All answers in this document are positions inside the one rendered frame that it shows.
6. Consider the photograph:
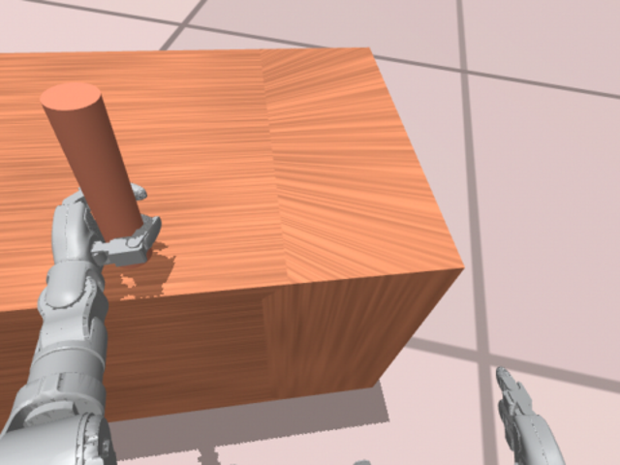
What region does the left robot arm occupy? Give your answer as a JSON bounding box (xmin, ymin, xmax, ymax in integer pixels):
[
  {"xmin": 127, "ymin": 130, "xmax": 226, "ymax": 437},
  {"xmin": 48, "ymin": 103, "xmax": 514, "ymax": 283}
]
[{"xmin": 0, "ymin": 260, "xmax": 117, "ymax": 465}]

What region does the left robot hand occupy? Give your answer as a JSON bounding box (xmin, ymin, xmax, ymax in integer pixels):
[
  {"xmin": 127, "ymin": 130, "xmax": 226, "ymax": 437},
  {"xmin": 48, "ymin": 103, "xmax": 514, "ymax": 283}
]
[{"xmin": 51, "ymin": 182, "xmax": 162, "ymax": 273}]

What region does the can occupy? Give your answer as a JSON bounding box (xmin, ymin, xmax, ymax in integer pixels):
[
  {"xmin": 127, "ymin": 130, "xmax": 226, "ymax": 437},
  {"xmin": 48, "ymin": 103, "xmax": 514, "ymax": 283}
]
[{"xmin": 40, "ymin": 82, "xmax": 152, "ymax": 268}]

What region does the right robot hand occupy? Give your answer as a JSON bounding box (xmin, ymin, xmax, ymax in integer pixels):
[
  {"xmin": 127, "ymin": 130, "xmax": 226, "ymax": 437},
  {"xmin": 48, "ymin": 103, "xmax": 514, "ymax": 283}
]
[{"xmin": 496, "ymin": 366, "xmax": 566, "ymax": 465}]

